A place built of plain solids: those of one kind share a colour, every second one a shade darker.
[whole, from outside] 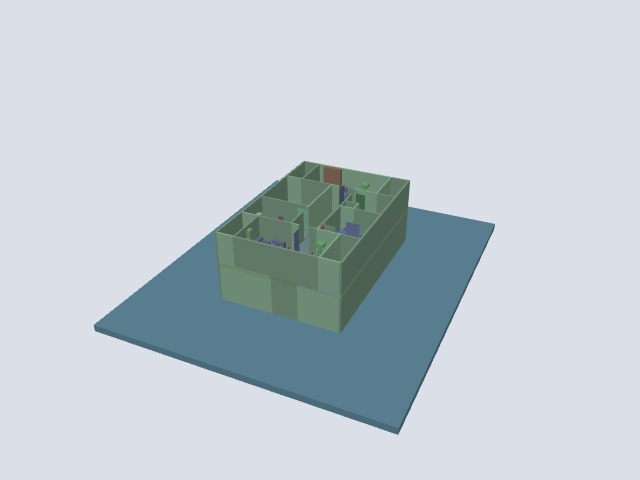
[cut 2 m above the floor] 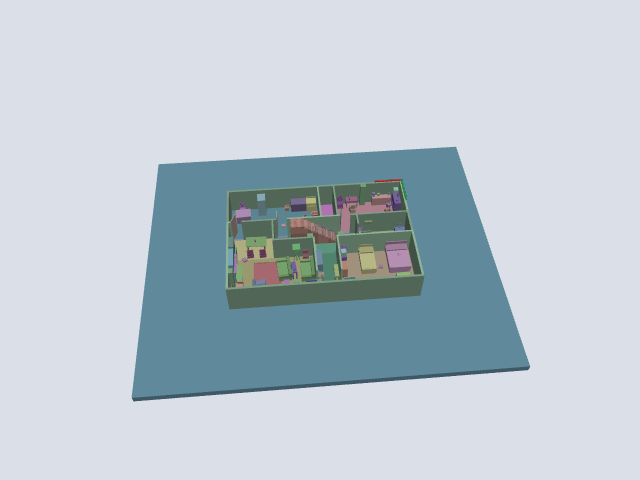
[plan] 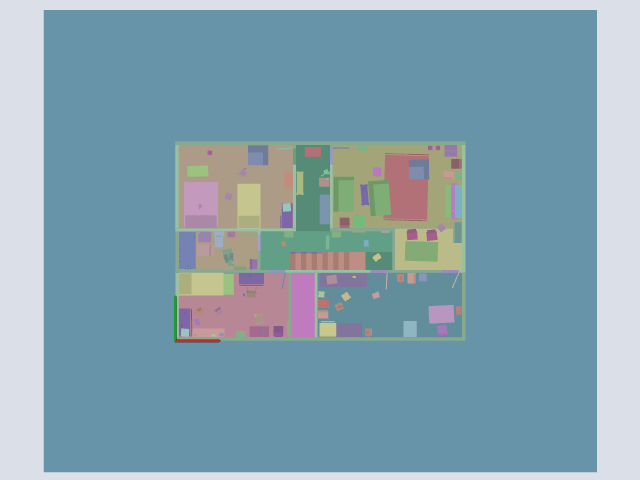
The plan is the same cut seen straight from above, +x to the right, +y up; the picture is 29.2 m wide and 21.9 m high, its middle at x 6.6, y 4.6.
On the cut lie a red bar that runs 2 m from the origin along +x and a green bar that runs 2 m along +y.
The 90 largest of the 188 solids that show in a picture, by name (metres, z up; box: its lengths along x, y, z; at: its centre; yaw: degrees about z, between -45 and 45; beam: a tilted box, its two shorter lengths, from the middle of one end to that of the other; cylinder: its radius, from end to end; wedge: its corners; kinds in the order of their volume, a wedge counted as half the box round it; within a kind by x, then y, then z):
{
 "under_1": {"box": [25.24, 21.1, 0.5], "at": [6.62, 4.55, -0.62]},
 "wall_1": {"box": [0.16, 1.31, 2.29], "at": [0.08, 0.81, 3.87]},
 "wall_2": {"box": [0.16, 2.94, 2.72], "at": [0.08, 1.63, 1.06]},
 "wall_3": {"box": [0.16, 1.77, 2.72], "at": [0.08, 4.12, 1.06]},
 "wall_4": {"box": [0.16, 6.0, 2.29], "at": [0.08, 4.6, 3.87]},
 "wall_5": {"box": [0.16, 3.81, 2.72], "at": [0.08, 7.04, 1.06]},
 "wall_6": {"box": [0.16, 1.21, 2.29], "at": [0.08, 8.34, 3.87]},
 "wall_7": {"box": [3.34, 0.13, 2.29], "at": [1.67, 1.53, 3.87]},
 "wall_8": {"box": [3.34, 0.13, 2.29], "at": [1.67, 7.67, 3.87]},
 "wall_9": {"box": [4.26, 0.13, 2.72], "at": [2.13, 3.17, 1.06]},
 "wall_10": {"box": [5.5, 0.13, 2.72], "at": [2.75, 5.07, 1.06]},
 "wall_11": {"box": [0.13, 1.31, 2.29], "at": [3.27, 0.81, 3.87]},
 "wall_12": {"box": [0.13, 1.5, 2.29], "at": [3.27, 2.35, 3.87]},
 "wall_13": {"box": [0.13, 2.38, 2.29], "at": [3.27, 6.41, 3.87]},
 "wall_14": {"box": [0.13, 1.21, 2.29], "at": [3.27, 8.34, 3.87]},
 "wall_15": {"box": [0.13, 0.87, 2.72], "at": [3.83, 3.67, 1.06]},
 "wall_16": {"box": [1.86, 0.13, 2.29], "at": [4.14, 5.16, 3.87]},
 "wall_17": {"box": [0.13, 2.94, 2.72], "at": [5.23, 1.63, 1.06]},
 "wall_18": {"box": [0.13, 2.91, 2.72], "at": [5.44, 6.58, 1.06]},
 "wall_19": {"box": [0.13, 3.72, 2.29], "at": [6.04, 7.08, 3.87]},
 "wall_20": {"box": [0.13, 2.94, 2.72], "at": [6.43, 1.63, 1.06]},
 "wall_21": {"box": [13.24, 0.16, 5.31], "at": [6.62, 0.08, 2.36]},
 "wall_22": {"box": [13.24, 0.16, 5.31], "at": [6.62, 9.02, 2.36]},
 "wall_23": {"box": [4.64, 0.13, 2.29], "at": [6.75, 3.17, 3.87]},
 "wall_24": {"box": [3.9, 0.13, 2.72], "at": [6.96, 3.17, 1.06]},
 "wall_25": {"box": [0.13, 1.91, 2.29], "at": [7.05, 1.11, 3.87]},
 "wall_26": {"box": [0.13, 2.91, 2.72], "at": [7.12, 6.58, 1.06]},
 "wall_27": {"box": [4.28, 0.13, 2.29], "at": [7.96, 5.16, 3.87]},
 "wall_28": {"box": [2.97, 0.13, 2.72], "at": [8.54, 5.07, 1.06]},
 "wall_29": {"box": [0.13, 1.77, 2.72], "at": [9.96, 4.12, 1.06]},
 "wall_30": {"box": [0.13, 1.31, 2.29], "at": [10.04, 0.81, 3.87]},
 "wall_31": {"box": [0.13, 1.5, 2.29], "at": [10.04, 2.35, 3.87]},
 "wall_32": {"box": [0.13, 2.38, 2.29], "at": [10.04, 6.41, 3.87]},
 "wall_33": {"box": [0.13, 1.21, 2.29], "at": [10.04, 8.34, 3.87]},
 "wall_34": {"box": [2.52, 0.13, 2.72], "at": [10.92, 3.17, 1.06]},
 "wall_35": {"box": [3.27, 0.13, 2.29], "at": [11.61, 1.53, 3.87]},
 "wall_36": {"box": [3.27, 0.13, 2.29], "at": [11.61, 7.67, 3.87]},
 "wall_37": {"box": [0.16, 1.31, 2.29], "at": [13.16, 0.81, 3.87]},
 "wall_38": {"box": [0.16, 2.94, 2.72], "at": [13.16, 1.63, 1.06]},
 "wall_39": {"box": [0.16, 6.0, 2.29], "at": [13.16, 4.6, 3.87]},
 "wall_40": {"box": [0.16, 5.71, 2.72], "at": [13.16, 6.08, 1.06]},
 "wall_41": {"box": [0.16, 1.21, 2.29], "at": [13.16, 8.34, 3.87]},
 "stair_1": {"box": [3.43, 0.82, 0.48], "at": [6.96, 3.64, -0.06]},
 "stair_2": {"box": [3.19, 0.82, 0.66], "at": [7.08, 3.64, 0.03]},
 "stair_3": {"box": [2.94, 0.82, 0.84], "at": [7.2, 3.64, 0.12]},
 "stair_4": {"box": [2.7, 0.82, 1.03], "at": [7.32, 3.64, 0.21]},
 "stair_5": {"box": [2.45, 0.82, 1.21], "at": [7.45, 3.64, 0.3]},
 "stair_6": {"box": [2.21, 0.82, 1.39], "at": [7.57, 3.64, 0.39]},
 "stair_7": {"box": [1.96, 0.82, 1.57], "at": [7.69, 3.64, 0.49]},
 "stair_8": {"box": [1.72, 0.82, 1.75], "at": [7.81, 3.64, 0.58]},
 "stair_9": {"box": [1.47, 0.82, 1.93], "at": [7.94, 3.64, 0.67]},
 "stair_10": {"box": [1.23, 0.82, 2.12], "at": [8.06, 3.64, 0.76]},
 "stair_11": {"box": [0.98, 0.82, 2.3], "at": [8.18, 3.64, 0.85]},
 "stair_12": {"box": [0.74, 0.82, 2.48], "at": [8.3, 3.64, 0.94]},
 "stair_13": {"box": [0.25, 0.82, 2.84], "at": [8.55, 3.64, 1.12]},
 "floor_lounge_1": {"box": [5.9, 3.81, 0.5], "at": [10.13, 7.04, -0.25]},
 "floor_lounge_2": {"box": [3.06, 1.9, 0.5], "at": [11.55, 4.18, -0.25]},
 "floor_study_1": {"box": [5.21, 3.81, 0.5], "at": [2.77, 7.04, -0.25]},
 "floor_kitchen_1": {"box": [6.59, 2.94, 0.5], "at": [9.79, 1.63, -0.25]},
 "floor_bedroom_1": {"box": [5.0, 2.94, 0.5], "at": [2.66, 1.63, -0.25]},
 "floor_hall_1": {"box": [1.35, 0.82, 0.5], "at": [4.57, 3.64, -0.25]},
 "floor_hall_2": {"box": [1.55, 3.94, 0.5], "at": [6.28, 6.97, -0.25]},
 "floor_hall_3": {"box": [6.0, 0.95, 0.5], "at": [6.89, 4.53, -0.25]},
 "floor_hall_4": {"box": [1.22, 0.82, 0.5], "at": [9.28, 3.64, -0.25]},
 "floor_bath_1": {"box": [3.6, 1.77, 0.5], "at": [1.96, 4.12, -0.25]},
 "double_bed_1": {"box": [1.45, 2.01, 0.6], "at": [1.17, 6.19, 0.3]},
 "double_bed_2": {"box": [1.55, 2.11, 0.4], "at": [1.17, 6.19, 0.5]},
 "chest_drawers_1": {"box": [0.5, 1.28, 1.04], "at": [0.42, 0.84, 0.52]},
 "chest_drawers_2": {"box": [1.14, 0.5, 1.0], "at": [3.47, 2.84, 0.5]},
 "chest_drawers_3": {"box": [0.5, 1.13, 1.0], "at": [5.11, 5.71, 0.5]},
 "child_bed_1": {"box": [2.06, 1.06, 0.4], "at": [1.17, 2.6, 0.38]},
 "child_bed_2": {"box": [1.06, 2.06, 0.4], "at": [3.36, 6.14, 0.38]},
 "floor_wardrobe_1": {"box": [1.07, 2.94, 0.5], "at": [5.83, 1.63, -0.25]},
 "fixture_breast_lounge_1": {"box": [0.32, 1.5, 2.47], "at": [12.92, 6.37, 1.19]},
 "fixture_breast_bedroom_1": {"box": [0.32, 1.5, 2.34], "at": [12.92, 6.37, 3.84]},
 "upper_floor_landing_1": {"box": [6.63, 1.04, 0.16], "at": [6.66, 4.57, 2.64]},
 "sofa_1": {"box": [0.93, 1.6, 0.34], "at": [7.69, 6.69, 0.28]},
 "sofa_2": {"box": [0.93, 1.6, 0.34], "at": [9.32, 6.52, 0.28], "yaw": 4.4},
 "fridge_flat_1": {"box": [0.6, 0.73, 1.66], "at": [10.71, 0.54, 0.83]},
 "wall_band_1": {"box": [13.24, 0.16, 0.31], "at": [6.62, 0.08, 2.57]},
 "china_cabinet_1": {"box": [0.4, 0.95, 0.83], "at": [12.87, 4.93, 0.41]},
 "china_cabinet_2": {"box": [0.33, 0.95, 1.07], "at": [12.91, 4.93, 1.36]},
 "bathtub_1": {"box": [0.76, 1.7, 0.44], "at": [0.55, 4.13, 0.22]},
 "counter_run_1": {"box": [1.16, 0.61, 0.78], "at": [7.92, 0.47, 0.49]},
 "kitchen_table_1": {"box": [1.06, 0.71, 0.72], "at": [12.14, 1.21, 0.36], "yaw": 3.0},
 "range_cooker_1": {"box": [0.76, 0.65, 0.94], "at": [6.96, 0.49, 0.47]},
 "rug_1": {"box": [2.0, 2.9, 0.08], "at": [10.53, 7.01, -0.03], "yaw": -1.5},
 "cube_shelf_1": {"box": [1.46, 0.39, 0.76], "at": [1.51, 0.36, 0.38]},
 "flat_shelf_1": {"box": [0.39, 0.76, 1.46], "at": [5.17, 7.33, 0.73]},
 "sideboard_1": {"box": [0.45, 1.35, 0.71], "at": [6.82, 6.0, 0.51]}
}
